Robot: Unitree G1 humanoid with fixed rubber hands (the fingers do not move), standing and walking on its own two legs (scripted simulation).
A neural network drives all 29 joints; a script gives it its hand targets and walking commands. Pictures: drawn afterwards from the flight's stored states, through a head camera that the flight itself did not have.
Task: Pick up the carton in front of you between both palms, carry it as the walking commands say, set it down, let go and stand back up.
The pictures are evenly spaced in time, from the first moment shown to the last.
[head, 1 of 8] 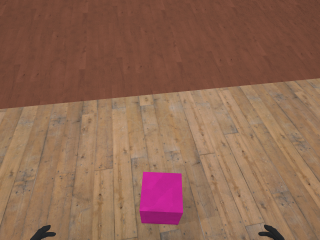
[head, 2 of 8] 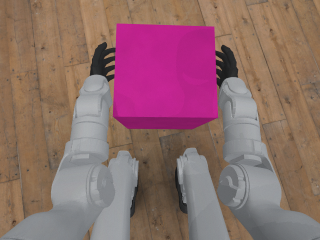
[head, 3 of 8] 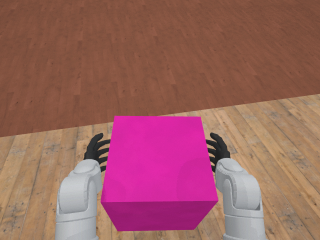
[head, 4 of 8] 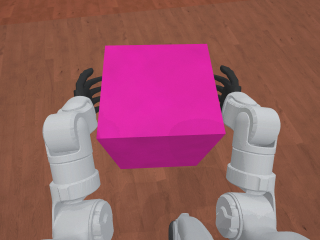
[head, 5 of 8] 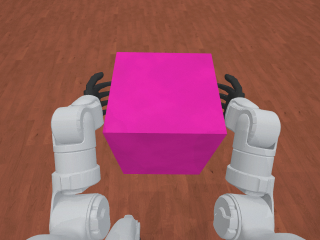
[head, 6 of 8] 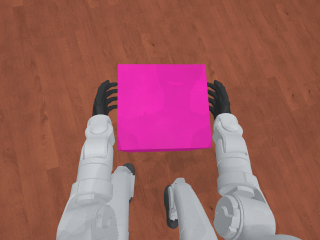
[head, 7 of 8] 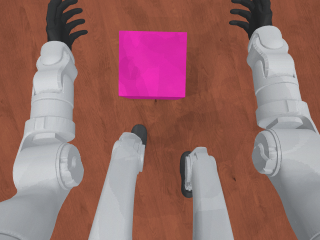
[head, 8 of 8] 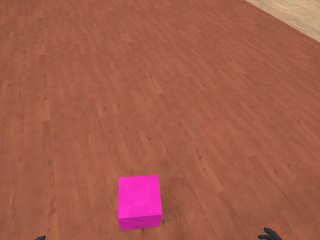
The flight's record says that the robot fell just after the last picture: no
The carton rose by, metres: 1.19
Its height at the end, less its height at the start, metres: +0.45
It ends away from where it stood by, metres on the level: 5.30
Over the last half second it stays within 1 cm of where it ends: yes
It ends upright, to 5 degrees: yes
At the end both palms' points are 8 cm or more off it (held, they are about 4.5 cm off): yes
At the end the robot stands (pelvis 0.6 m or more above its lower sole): yes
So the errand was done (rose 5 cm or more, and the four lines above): yes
